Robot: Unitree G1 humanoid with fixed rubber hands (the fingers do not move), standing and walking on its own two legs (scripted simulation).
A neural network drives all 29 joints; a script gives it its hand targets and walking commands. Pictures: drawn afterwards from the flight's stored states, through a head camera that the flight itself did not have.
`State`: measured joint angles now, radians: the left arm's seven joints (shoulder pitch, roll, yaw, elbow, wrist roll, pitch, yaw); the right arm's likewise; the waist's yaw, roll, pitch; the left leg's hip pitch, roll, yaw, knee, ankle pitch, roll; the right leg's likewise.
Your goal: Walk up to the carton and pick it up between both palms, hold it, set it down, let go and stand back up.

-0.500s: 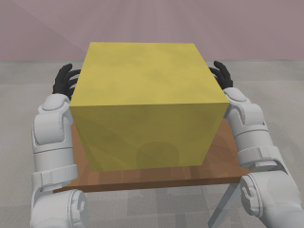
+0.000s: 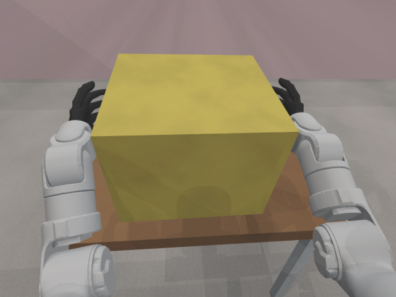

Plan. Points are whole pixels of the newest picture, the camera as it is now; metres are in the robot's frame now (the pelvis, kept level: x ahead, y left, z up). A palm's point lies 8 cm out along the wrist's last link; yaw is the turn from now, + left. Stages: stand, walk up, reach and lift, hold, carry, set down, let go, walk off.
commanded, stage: hold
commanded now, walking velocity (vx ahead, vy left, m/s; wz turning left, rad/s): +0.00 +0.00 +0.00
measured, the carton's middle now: (190, 133) +0.40 +0.01 +0.17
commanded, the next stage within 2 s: none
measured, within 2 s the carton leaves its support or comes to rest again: neither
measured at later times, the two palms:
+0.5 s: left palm (85, 125) +0.35 +0.20 +0.23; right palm (292, 119) +0.37 -0.19 +0.22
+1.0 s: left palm (84, 124) +0.35 +0.20 +0.23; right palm (291, 119) +0.37 -0.19 +0.22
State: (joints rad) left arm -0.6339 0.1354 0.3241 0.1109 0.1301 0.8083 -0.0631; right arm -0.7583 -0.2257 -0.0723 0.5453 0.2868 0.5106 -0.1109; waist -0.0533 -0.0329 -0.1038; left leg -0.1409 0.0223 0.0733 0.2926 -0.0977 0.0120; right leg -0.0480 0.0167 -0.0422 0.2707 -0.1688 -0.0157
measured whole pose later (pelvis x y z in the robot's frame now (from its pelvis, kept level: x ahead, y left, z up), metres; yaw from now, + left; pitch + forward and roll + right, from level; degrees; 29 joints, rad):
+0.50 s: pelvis +0.00 +0.00 +0.00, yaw +0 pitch -4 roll +0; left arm -0.60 0.12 0.33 0.06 0.13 0.82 -0.06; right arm -0.73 -0.23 -0.06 0.50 0.30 0.52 -0.12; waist -0.06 -0.03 -0.10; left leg -0.12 0.02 0.08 0.29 -0.11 0.01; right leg -0.03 0.02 -0.04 0.26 -0.17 -0.01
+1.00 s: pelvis +0.00 +0.00 +0.00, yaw +0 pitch -3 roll +0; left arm -0.63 0.13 0.32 0.11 0.13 0.80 -0.07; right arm -0.74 -0.22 -0.07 0.52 0.28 0.51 -0.11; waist -0.06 -0.03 -0.10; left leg -0.14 0.02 0.07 0.29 -0.10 0.01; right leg -0.04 0.02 -0.04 0.27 -0.17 -0.01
